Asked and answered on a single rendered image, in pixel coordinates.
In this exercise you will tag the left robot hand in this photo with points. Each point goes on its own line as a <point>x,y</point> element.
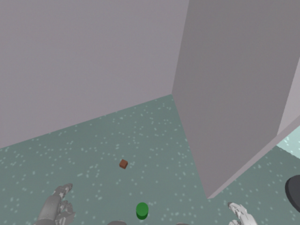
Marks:
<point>54,205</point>

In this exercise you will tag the right robot hand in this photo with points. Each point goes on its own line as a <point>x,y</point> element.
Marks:
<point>241,213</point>

